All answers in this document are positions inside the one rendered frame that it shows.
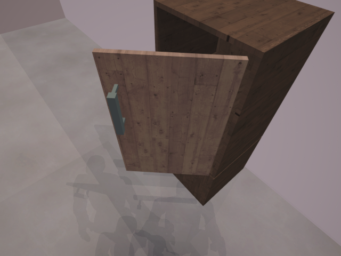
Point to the cupboard door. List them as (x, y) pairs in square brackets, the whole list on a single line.
[(176, 106)]

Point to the handle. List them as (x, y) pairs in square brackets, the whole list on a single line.
[(114, 107)]

